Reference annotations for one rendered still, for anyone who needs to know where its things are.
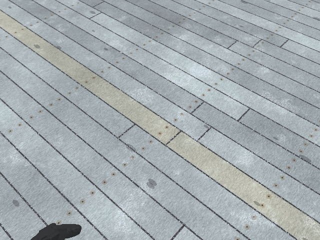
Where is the left robot hand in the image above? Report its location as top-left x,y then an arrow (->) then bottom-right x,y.
31,223 -> 82,240

